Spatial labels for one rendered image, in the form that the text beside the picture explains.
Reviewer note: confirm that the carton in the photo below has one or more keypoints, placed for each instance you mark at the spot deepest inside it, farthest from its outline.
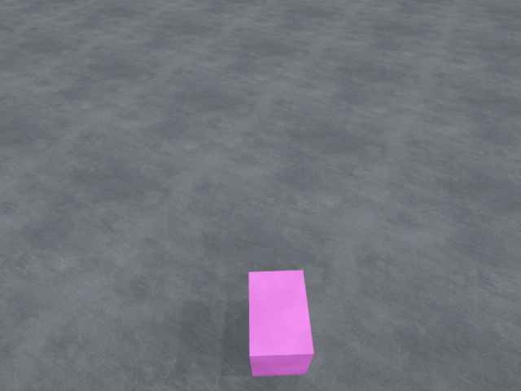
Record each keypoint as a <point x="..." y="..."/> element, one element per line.
<point x="280" y="339"/>

